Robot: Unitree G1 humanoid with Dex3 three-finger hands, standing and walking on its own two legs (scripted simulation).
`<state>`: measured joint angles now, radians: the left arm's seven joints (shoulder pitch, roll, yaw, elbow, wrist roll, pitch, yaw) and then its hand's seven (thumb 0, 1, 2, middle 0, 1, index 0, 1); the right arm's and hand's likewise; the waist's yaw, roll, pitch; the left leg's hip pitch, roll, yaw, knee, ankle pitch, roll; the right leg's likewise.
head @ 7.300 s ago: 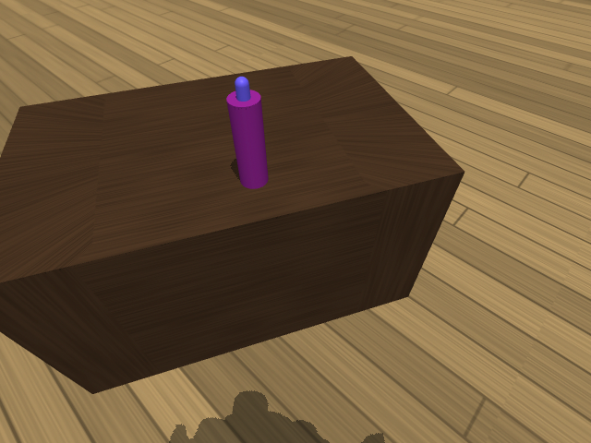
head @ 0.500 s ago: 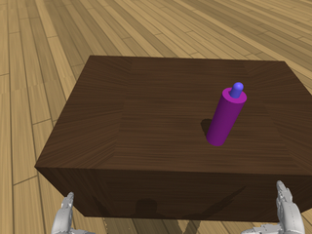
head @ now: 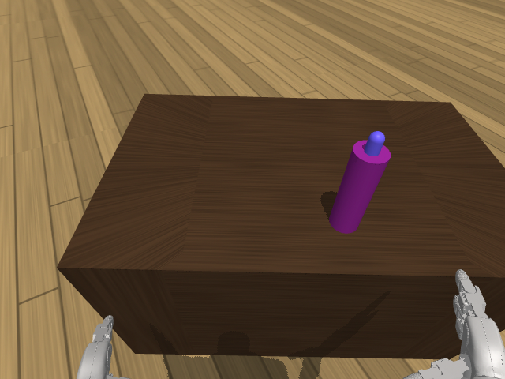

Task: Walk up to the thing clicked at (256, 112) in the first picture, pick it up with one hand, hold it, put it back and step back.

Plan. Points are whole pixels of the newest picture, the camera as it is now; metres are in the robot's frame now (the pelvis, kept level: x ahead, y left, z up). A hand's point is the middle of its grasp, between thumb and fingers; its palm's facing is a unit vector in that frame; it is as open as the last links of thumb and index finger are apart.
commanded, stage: rise first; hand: right
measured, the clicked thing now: (358, 183) +0.49 -0.22 +0.01
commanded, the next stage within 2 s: go down in 0.38 s
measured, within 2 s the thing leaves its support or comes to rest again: neither
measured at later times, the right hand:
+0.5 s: hand (442, 338) +0.17 -0.24 +0.04, palm faces +0.26 +0.90 -0.34, open 17.3 cm
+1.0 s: hand (458, 258) +0.28 -0.30 +0.07, palm faces +0.21 +0.98 -0.01, open 17.7 cm
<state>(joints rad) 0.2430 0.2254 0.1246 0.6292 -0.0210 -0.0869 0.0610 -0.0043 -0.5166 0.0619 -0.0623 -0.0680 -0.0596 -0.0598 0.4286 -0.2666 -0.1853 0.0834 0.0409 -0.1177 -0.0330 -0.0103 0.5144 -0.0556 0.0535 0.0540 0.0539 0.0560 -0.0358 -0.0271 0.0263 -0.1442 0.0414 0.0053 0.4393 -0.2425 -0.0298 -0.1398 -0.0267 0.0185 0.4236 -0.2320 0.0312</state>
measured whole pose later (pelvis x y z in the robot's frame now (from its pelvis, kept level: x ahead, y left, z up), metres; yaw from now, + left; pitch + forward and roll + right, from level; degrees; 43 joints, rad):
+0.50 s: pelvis -0.01 +0.00 +0.00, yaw +0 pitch -4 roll +0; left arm 0.24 0.22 0.15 0.67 -0.02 -0.14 0.05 -0.01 -0.53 0.08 -0.07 -0.07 -0.06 -0.07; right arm 0.46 -0.27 -0.20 -0.01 0.04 -0.20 -0.03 -0.01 0.50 -0.06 0.05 0.05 0.05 0.06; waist -0.04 -0.04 0.04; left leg -0.15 0.04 0.00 0.44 -0.22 -0.03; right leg -0.14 -0.03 0.02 0.43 -0.22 0.03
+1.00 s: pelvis -0.02 +0.00 -0.01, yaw +0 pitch +2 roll +0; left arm 0.18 0.22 0.03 0.71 -0.03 -0.19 0.14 -0.01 -0.52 0.03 -0.06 -0.06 -0.06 -0.05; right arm -0.11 -0.43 -0.49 0.59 0.30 -0.28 0.38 -0.01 0.60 -0.06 0.02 0.06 0.04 0.06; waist 0.03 0.02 -0.03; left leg -0.32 0.04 0.01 0.56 -0.27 -0.03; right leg -0.33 -0.03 0.03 0.58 -0.27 0.03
